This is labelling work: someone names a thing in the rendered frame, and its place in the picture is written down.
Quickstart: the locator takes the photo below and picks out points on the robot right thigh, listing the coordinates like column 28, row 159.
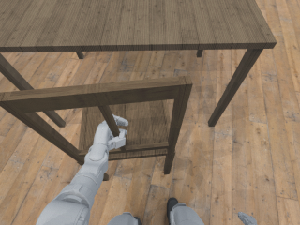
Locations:
column 184, row 215

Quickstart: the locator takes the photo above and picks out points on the left robot forearm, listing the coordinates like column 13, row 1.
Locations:
column 87, row 181

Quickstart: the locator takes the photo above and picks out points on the left robot hand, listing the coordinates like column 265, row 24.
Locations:
column 104, row 135

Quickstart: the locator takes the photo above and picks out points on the left robot upper arm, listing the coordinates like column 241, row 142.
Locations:
column 65, row 213

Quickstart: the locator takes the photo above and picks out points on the table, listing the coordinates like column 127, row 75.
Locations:
column 56, row 26

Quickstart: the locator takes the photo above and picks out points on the chair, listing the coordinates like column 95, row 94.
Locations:
column 150, row 131

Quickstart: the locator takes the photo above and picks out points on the right robot hand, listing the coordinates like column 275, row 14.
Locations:
column 247, row 220

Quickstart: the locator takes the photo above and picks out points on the robot right shin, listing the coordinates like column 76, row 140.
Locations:
column 179, row 204

